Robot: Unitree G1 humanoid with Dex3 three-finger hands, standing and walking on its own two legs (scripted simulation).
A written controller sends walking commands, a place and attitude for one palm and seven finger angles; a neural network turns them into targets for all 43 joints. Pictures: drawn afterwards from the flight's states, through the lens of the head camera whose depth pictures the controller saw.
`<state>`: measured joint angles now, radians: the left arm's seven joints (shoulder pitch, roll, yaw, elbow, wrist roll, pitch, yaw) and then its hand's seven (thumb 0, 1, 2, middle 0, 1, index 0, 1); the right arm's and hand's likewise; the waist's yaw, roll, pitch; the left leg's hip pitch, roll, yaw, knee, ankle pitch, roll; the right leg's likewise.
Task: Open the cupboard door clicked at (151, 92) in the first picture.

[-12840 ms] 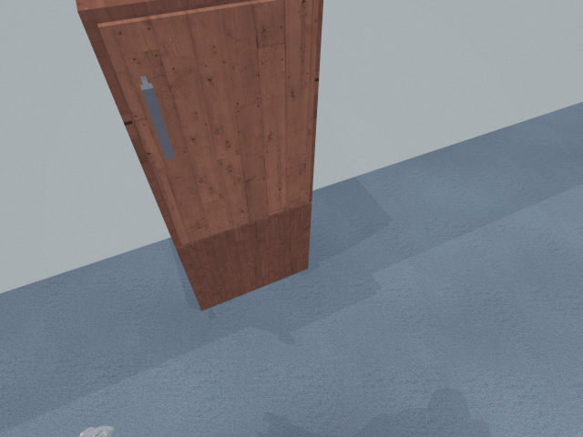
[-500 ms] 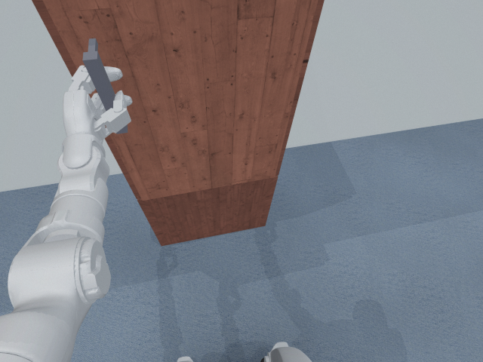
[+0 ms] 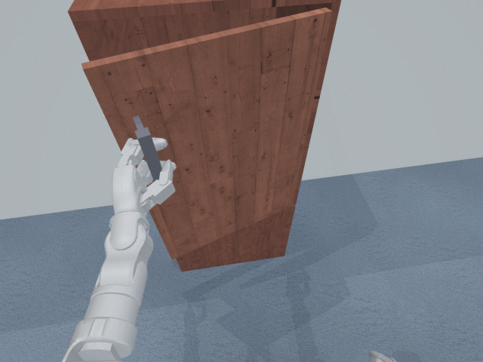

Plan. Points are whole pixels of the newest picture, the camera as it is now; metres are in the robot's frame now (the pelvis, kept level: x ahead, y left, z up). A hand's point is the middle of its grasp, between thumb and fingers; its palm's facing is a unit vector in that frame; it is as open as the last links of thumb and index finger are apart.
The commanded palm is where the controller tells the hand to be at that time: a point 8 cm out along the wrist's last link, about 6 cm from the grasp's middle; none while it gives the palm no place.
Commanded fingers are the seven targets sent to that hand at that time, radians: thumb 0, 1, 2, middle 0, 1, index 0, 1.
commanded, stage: pull the door open along its arc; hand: left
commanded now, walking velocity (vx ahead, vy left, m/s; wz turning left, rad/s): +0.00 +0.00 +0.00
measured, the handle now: (152, 159) +0.43 +0.17 +0.10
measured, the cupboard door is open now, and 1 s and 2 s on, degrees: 18 34 36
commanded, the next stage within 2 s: open thumb and fingers to let go in 0.42 s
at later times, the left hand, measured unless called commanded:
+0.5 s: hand (222, 231) +0.29 +0.03 +0.11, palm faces +0.32 -0.95 -0.03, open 6.5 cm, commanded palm +0.25 +0.08 +0.10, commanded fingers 0.00 0.90 0.90 -0.40 -1.35 -0.40 -1.35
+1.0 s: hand (197, 231) +0.29 +0.07 +0.10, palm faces +0.50 -0.87 -0.04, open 11.9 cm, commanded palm +0.24 +0.08 +0.10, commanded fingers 0.00 -0.50 0.30 -0.28 -1.05 -0.28 -1.05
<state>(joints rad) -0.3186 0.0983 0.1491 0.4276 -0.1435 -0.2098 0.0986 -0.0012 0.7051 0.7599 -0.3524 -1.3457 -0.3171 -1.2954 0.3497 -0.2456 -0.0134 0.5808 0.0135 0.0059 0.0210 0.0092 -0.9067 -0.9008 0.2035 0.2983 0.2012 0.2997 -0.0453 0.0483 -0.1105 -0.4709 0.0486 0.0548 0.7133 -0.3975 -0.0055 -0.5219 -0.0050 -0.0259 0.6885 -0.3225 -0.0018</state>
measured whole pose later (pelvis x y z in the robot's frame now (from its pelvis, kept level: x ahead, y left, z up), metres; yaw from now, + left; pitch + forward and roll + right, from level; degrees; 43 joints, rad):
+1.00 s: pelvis -0.01 -0.03 +0.00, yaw +5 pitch +2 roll +0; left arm -0.02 -0.11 -0.23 0.04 0.06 0.06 0.67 0.00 -0.18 0.44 -0.31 -1.22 -0.32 -1.22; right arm 0.17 -0.19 -0.01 0.63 -0.06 0.05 0.00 0.01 -0.91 -0.90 0.20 0.30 0.20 0.30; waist 0.01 0.06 -0.05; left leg -0.35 0.03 -0.03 0.69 -0.37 -0.04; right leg -0.38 -0.02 -0.11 0.69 -0.34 -0.04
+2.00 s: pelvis -0.02 -0.02 +0.01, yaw +2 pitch +0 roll +0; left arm 0.12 0.02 -0.19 -0.05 -0.04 -0.06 0.20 -0.01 -0.50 0.30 -0.16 -0.31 -0.15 -0.30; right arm 0.20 -0.19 0.04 0.53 -0.01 0.00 -0.02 0.01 -0.91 -0.90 0.20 0.30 0.20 0.30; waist 0.02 0.03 -0.02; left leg -0.30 0.03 0.01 0.66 -0.35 -0.02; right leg -0.34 -0.02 -0.06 0.66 -0.31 -0.02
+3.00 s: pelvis -0.01 -0.02 +0.00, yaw +4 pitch +2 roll +0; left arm 0.43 0.16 0.03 -0.36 -0.17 -0.07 -0.01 -0.01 -0.50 0.30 -0.15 -0.30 -0.15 -0.30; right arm 0.26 -0.22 0.05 0.52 0.02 -0.17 -0.07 0.01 -0.90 -0.90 0.20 0.30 0.20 0.30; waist 0.03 0.06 -0.06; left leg -0.37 0.03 -0.02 0.75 -0.41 -0.02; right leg -0.40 -0.02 -0.09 0.74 -0.37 -0.02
